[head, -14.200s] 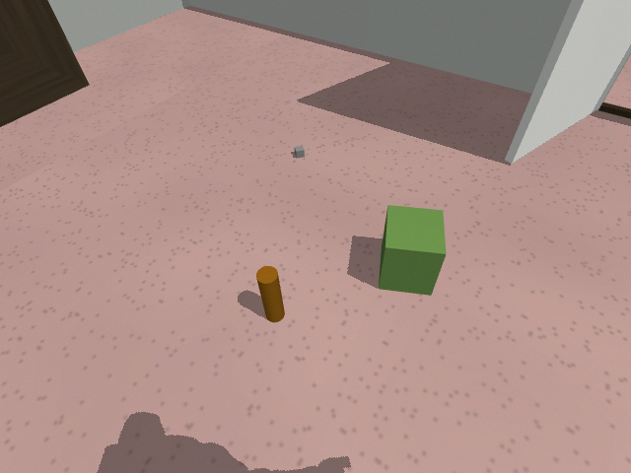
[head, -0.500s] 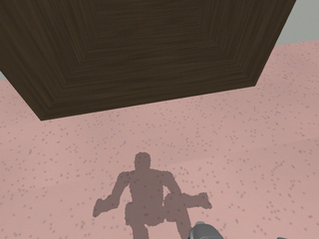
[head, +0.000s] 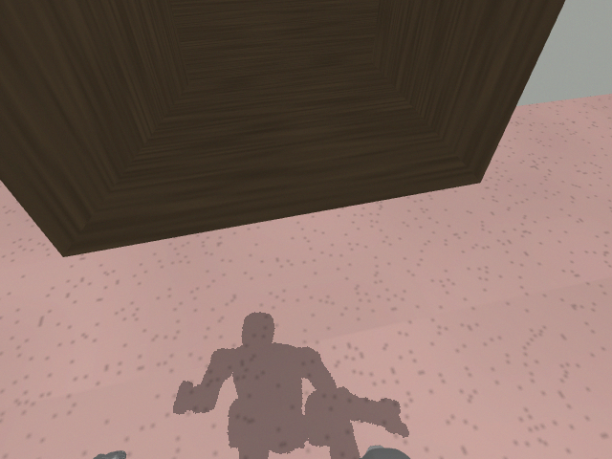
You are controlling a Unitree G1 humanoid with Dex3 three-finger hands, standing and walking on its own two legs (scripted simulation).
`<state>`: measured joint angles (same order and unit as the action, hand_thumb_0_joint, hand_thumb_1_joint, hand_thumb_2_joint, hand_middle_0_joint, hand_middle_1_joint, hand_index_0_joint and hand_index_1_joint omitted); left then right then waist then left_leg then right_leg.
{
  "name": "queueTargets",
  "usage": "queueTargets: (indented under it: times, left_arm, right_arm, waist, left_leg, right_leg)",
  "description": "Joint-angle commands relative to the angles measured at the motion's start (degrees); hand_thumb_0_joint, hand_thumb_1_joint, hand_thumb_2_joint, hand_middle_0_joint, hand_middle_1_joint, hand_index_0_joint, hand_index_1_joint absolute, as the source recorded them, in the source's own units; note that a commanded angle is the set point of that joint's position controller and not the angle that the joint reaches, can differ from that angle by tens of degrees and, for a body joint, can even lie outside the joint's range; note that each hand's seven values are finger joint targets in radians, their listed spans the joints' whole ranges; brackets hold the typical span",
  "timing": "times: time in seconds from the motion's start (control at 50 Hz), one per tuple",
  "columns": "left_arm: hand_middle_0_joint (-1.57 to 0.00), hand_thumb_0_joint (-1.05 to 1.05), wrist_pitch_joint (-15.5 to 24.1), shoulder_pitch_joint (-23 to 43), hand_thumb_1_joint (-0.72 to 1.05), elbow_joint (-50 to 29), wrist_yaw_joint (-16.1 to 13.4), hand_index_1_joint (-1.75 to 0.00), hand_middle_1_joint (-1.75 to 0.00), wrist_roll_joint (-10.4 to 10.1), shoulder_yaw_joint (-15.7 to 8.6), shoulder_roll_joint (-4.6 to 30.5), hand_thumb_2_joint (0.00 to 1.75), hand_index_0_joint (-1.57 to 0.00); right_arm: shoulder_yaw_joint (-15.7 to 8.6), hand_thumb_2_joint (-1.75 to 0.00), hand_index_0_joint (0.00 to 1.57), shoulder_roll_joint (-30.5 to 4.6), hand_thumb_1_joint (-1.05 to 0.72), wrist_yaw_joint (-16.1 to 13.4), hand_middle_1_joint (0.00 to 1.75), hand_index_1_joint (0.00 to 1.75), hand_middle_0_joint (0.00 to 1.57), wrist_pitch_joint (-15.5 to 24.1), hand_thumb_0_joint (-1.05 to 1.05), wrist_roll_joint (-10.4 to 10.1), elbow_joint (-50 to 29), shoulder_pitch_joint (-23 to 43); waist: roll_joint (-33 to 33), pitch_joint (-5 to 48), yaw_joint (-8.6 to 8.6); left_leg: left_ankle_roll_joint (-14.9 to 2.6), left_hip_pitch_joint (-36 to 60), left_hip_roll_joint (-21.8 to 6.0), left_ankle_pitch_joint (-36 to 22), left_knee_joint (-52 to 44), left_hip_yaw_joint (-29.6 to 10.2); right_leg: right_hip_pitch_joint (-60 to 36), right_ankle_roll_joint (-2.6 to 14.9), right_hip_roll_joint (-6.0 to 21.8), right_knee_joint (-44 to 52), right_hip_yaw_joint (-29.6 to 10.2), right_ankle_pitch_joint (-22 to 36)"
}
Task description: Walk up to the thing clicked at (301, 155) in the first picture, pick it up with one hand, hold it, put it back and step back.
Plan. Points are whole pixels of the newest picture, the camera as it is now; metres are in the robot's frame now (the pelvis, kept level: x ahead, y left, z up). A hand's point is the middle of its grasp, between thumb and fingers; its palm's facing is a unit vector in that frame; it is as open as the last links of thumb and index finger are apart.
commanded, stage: walk up
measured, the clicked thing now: out of the picture -0.21 -1.36 -0.73
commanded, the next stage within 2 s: stand in 0.76 s
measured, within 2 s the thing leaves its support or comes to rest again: neither
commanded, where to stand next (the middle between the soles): +0.09 -0.03 m, yaw +0 degrees
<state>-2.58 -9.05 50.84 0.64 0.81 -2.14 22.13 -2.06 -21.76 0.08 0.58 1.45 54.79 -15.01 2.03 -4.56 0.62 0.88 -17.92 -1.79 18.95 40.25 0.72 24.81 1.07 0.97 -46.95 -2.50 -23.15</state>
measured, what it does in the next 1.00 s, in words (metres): steps on the spot: right foot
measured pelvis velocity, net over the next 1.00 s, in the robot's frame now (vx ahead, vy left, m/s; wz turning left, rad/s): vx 0.00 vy -0.01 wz -0.01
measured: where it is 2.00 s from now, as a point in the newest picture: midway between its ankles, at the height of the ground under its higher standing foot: outside the picture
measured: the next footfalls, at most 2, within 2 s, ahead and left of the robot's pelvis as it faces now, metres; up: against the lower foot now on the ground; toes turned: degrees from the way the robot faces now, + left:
right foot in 0.18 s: +0.04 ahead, -0.15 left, +0.00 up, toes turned +0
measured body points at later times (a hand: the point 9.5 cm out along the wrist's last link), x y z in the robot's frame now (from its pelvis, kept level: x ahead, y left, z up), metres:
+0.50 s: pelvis +0.00 -0.02 +0.01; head +0.00 -0.02 +0.46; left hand +0.07 +0.29 -0.11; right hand +0.09 -0.32 -0.11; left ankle +0.03 +0.14 -0.72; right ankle +0.00 -0.15 -0.72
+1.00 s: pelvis +0.00 -0.01 +0.03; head +0.02 -0.01 +0.48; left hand +0.11 +0.29 -0.10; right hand +0.08 -0.32 -0.10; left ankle +0.03 +0.14 -0.72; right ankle +0.00 -0.15 -0.72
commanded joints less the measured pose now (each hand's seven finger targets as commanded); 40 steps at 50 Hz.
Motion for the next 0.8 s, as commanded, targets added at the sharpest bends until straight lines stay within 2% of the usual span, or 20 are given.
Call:
queueTargets:
  times: [0.0, 0.04, 0.06, 0.1, 0.14, 0.16, 0.18, 0.2, 0.22, 0.24, 0.26, 0.28, 0.3, 0.32, 0.34, 0.4, 0.46, 0.68, 0.72, 0.78]
  left_arm:
    - [-0.2, 0.0, 1.1, -1.9, 0.9, -1.2, -0.2, -0.3, -0.3, -0.5, -4.3, 12.5, 0.9, -0.2]
    - [-0.2, 0.0, 1.2, -0.7, 0.9, -1.2, 0.3, -0.3, -0.3, -0.5, -4.2, 11.4, 0.9, -0.2]
    - [-0.2, 0.0, 1.4, 0.8, 0.9, -1.3, 0.5, -0.3, -0.3, -0.5, -3.9, 10.7, 0.9, -0.2]
    - [-0.2, 0.0, 2.1, 0.4, 0.9, -0.7, 0.4, -0.3, -0.3, -0.4, -3.5, 9.8, 0.9, -0.2]
    - [-0.2, 0.0, 2.8, -3.0, 0.9, 2.2, -0.1, -0.3, -0.3, -0.2, -3.0, 8.6, 0.9, -0.2]
    - [-0.2, 0.0, 3.4, -3.7, 0.9, 3.0, -0.6, -0.3, -0.3, 0.3, -3.3, 10.2, 0.9, -0.2]
    - [-0.2, 0.0, 3.8, -3.8, 0.9, 3.2, -1.0, -0.3, -0.3, 0.7, -3.8, 13.1, 0.9, -0.2]
    - [-0.2, 0.0, 3.9, -0.8, 0.9, 2.6, -1.0, -0.3, -0.3, 0.6, -3.8, 15.6, 0.9, -0.2]
    - [-0.2, 0.0, 3.6, 3.0, 0.9, 1.8, -0.6, -0.3, -0.3, 0.3, -3.6, 16.9, 0.9, -0.2]
    - [-0.2, 0.0, 3.3, 5.3, 0.9, 1.1, -0.2, -0.3, -0.3, -0.1, -2.9, 15.0, 0.9, -0.2]
    - [-0.2, 0.0, 3.1, 5.3, 0.9, 1.2, 0.0, -0.3, -0.3, -0.5, -2.0, 12.5, 0.9, -0.2]
    - [-0.2, 0.0, 3.1, 5.4, 0.9, 1.6, 0.1, -0.3, -0.3, -0.8, -1.9, 11.6, 0.9, -0.2]
    - [-0.2, 0.0, 3.0, 2.9, 0.9, 2.9, 0.1, -0.3, -0.3, -0.6, -1.8, 11.3, 0.9, -0.2]
    - [-0.2, 0.0, 3.2, 0.7, 0.9, 4.4, 0.0, -0.3, -0.3, -0.5, -1.9, 11.5, 0.9, -0.2]
    - [-0.2, 0.0, 3.5, 0.2, 0.9, 5.2, 0.1, -0.3, -0.3, -0.3, -1.9, 11.9, 0.9, -0.2]
    - [-0.2, 0.0, 3.8, 4.3, 0.9, 5.0, 0.2, -0.3, -0.3, -0.5, -2.3, 13.3, 0.9, -0.2]
    - [-0.2, 0.0, 3.6, 4.6, 0.9, 5.7, 0.2, -0.3, -0.3, -0.8, -1.8, 12.0, 0.9, -0.2]
    - [-0.2, 0.0, 3.4, 7.3, 0.9, 6.9, 0.1, -0.3, -0.3, -0.6, -1.8, 11.4, 0.9, -0.2]
    - [-0.2, 0.0, 3.4, 6.8, 0.9, 7.3, 0.0, -0.3, -0.3, -0.7, -1.8, 11.2, 0.9, -0.2]
    - [-0.2, 0.0, 4.2, 7.7, 0.9, 8.9, -0.5, -0.3, -0.3, -0.9, -1.2, 11.1, 0.9, -0.2]
  right_arm:
    - [-3.9, -0.9, 0.2, -17.2, -0.9, -2.0, 0.3, 0.3, 0.2, 2.9, 0.0, 0.7, -5.3, 7.0]
    - [-4.1, -0.9, 0.2, -17.4, -0.9, -1.9, 0.3, 0.3, 0.2, 3.3, 0.0, 0.6, -4.0, 3.4]
    - [-4.1, -0.9, 0.2, -17.4, -0.9, -1.8, 0.3, 0.3, 0.2, 3.3, 0.0, 0.8, -3.4, 2.3]
    - [-3.8, -0.9, 0.2, -17.3, -0.9, -1.6, 0.3, 0.3, 0.2, 2.9, 0.0, 0.8, -3.7, 2.3]
    - [-3.2, -0.9, 0.2, -15.8, -0.9, -1.4, 0.3, 0.3, 0.2, 2.1, 0.0, 0.3, -4.1, 4.1]
    - [-2.5, -0.9, 0.2, -14.2, -0.9, -1.4, 0.3, 0.3, 0.2, 1.9, 0.0, -0.5, -4.3, 4.2]
    - [-1.9, -0.9, 0.2, -12.3, -0.9, -1.5, 0.3, 0.3, 0.2, 2.0, 0.0, -1.2, -4.7, 4.0]
    - [-1.3, -0.9, 0.2, -10.3, -0.9, -1.5, 0.3, 0.3, 0.2, 2.0, 0.0, -1.5, -4.8, 4.5]
    - [-1.6, -0.9, 0.2, -11.0, -0.9, -1.7, 0.3, 0.3, 0.2, 2.2, 0.0, -1.5, -3.1, 3.0]
    - [-2.1, -0.9, 0.2, -12.1, -0.9, -1.7, 0.3, 0.3, 0.2, 2.5, 0.0, -1.2, -1.4, 1.0]
    - [-2.6, -0.9, 0.2, -13.9, -0.9, -1.7, 0.3, 0.3, 0.2, 3.0, 0.0, -1.0, -1.1, 1.4]
    - [-3.0, -0.9, 0.2, -15.9, -0.9, -1.5, 0.3, 0.3, 0.2, 3.2, 0.0, -0.9, -1.0, 3.0]
    - [-2.8, -0.9, 0.2, -16.5, -0.9, -1.3, 0.3, 0.3, 0.2, 3.1, 0.0, -0.9, -1.1, 4.7]
    - [-2.3, -0.9, 0.2, -16.1, -0.9, -1.1, 0.3, 0.3, 0.2, 3.0, 0.0, -1.0, -1.4, 7.2]
    - [-1.9, -0.9, 0.2, -15.3, -0.9, -1.0, 0.3, 0.3, 0.2, 2.9, 0.0, -1.0, -1.5, 8.3]
    - [-1.3, -0.9, 0.2, -13.6, -0.9, -1.0, 0.3, 0.3, 0.2, 2.7, 0.0, -1.2, 0.0, 7.2]
    - [-1.3, -0.9, 0.2, -13.8, -0.9, -0.8, 0.3, 0.3, 0.2, 2.7, 0.0, -1.1, 1.4, 8.2]
    - [-0.6, -0.9, 0.2, -12.2, -0.9, -0.7, 0.3, 0.3, 0.2, 2.6, 0.0, -0.7, 3.9, 9.4]
    - [-0.6, -0.9, 0.2, -12.1, -0.9, -0.8, 0.3, 0.3, 0.2, 2.7, 0.0, -0.7, 4.0, 10.1]
    - [-0.5, -0.9, 0.2, -11.5, -0.9, -0.5, 0.3, 0.3, 0.2, 2.0, 0.0, -1.0, 4.7, 12.2]
  waist:
    - [-10.1, -1.9, -2.76]
    - [-12.3, 1.2, -1.32]
    - [-13.4, 2.9, -0.22]
    - [-15.6, 6.1, -0.12]
    - [-13.9, 7.8, -2.21]
    - [-11.8, 9.5, -2.66]
    - [-6.1, 10.6, -2.62]
    - [0.5, 8.9, -1.37]
    - [3.4, 8.6, 0.43]
    - [2.5, 7.7, 2.25]
    - [-1.0, 7.3, 2.44]
    - [-3.6, 6.2, 1.29]
    - [-4.2, 6.7, -0.37]
    - [-2.9, 5.9, -1.91]
    - [-1.4, 5.7, -1.99]
    - [0.5, 2.8, 0.18]
    - [-0.8, 2.5, -0.11]
    - [0.7, 4.2, -0.52]
    - [-0.5, 5.1, -0.95]
    - [-3.0, 7.6, -0.6]
  left_leg:
    - [-12.77, -7.3, -15.1, 1.8, -20.9, -18.9]
    - [-10.85, 0.0, -12.8, -8.3, -17.6, -14.8]
    - [-10.44, 3.4, -11.7, -11.0, -16.2, -14.2]
    - [-10.53, 7.3, -11.0, -15.5, -12.4, -11.9]
    - [-8.4, 5.2, -8.7, -19.5, -7.0, -7.0]
    - [-6.35, 3.4, -7.6, -21.9, -4.0, -5.5]
    - [-3.89, -1.0, -5.3, -18.9, 0.1, -4.2]
    - [-1.77, -5.7, -0.9, -6.4, -0.1, -1.2]
    - [-1.77, 2.6, -0.8, 1.8, -2.5, -0.8]
    - [-2.24, 9.0, -1.2, 0.0, -7.4, -2.2]
    - [-3.11, 11.2, -3.9, -5.0, -11.8, -5.5]
    - [-5.09, 8.0, -7.0, -7.0, -14.0, -10.1]
    - [-7.5, 7.1, -10.4, -5.9, -15.4, -13.7]
    - [-7.88, 4.5, -10.9, -4.5, -15.0, -12.9]
    - [-6.81, 3.6, -8.9, -5.6, -13.4, -10.0]
    - [-3.22, 3.5, -2.9, -6.2, -11.2, -3.3]
    - [-3.69, 5.8, -3.7, -3.6, -13.7, -4.9]
    - [-2.68, 6.9, -3.9, -10.1, -16.3, -4.0]
    - [-2.55, 7.6, -4.0, -12.0, -16.4, -4.1]
    - [-1.92, 9.3, -5.9, -20.7, -18.1, -5.2]
  right_leg:
    - [-0.9, 0.78, 0.3, -8.6, -3.3, -3.6]
    - [0.4, 0.57, 0.0, -3.2, -1.1, -3.5]
    - [0.0, 0.18, 0.0, 0.2, -0.6, -4.4]
    - [-3.3, 0.16, -0.4, 7.6, 1.8, -5.7]
    - [-12.3, 0.56, -1.2, 22.3, 3.7, 4.3]
    - [-16.9, 1.29, 0.5, 23.5, 1.0, 11.2]
    - [-20.6, 3.41, 4.9, 22.4, -6.7, 18.3]
    - [-19.0, 6.7, 10.5, 22.0, -14.9, 16.6]
    - [-10.8, 9.62, 13.7, 21.0, -16.0, 15.3]
    - [-5.7, 7.53, 11.5, 19.1, -11.9, 15.0]
    - [-3.6, 4.19, 7.6, 16.7, -6.3, 14.0]
    - [-4.9, 1.74, 3.4, 14.2, -2.0, 10.8]
    - [-6.4, 1.13, 2.2, 12.9, -0.2, 7.6]
    - [-8.8, 1.47, 2.3, 14.7, -0.7, 6.1]
    - [-10.5, 2.06, 3.0, 17.8, -2.6, 7.0]
    - [-8.6, 3.62, 6.1, 21.3, -6.7, 10.1]
    - [-6.3, 2.83, 5.2, 22.2, -5.1, 7.1]
    - [-11.5, 1.67, 5.4, 25.3, -4.3, 9.7]
    - [-12.6, 1.57, 5.2, 25.2, -3.5, 11.1]
    - [-16.8, 0.2, 5.9, 25.8, -3.4, 21.3]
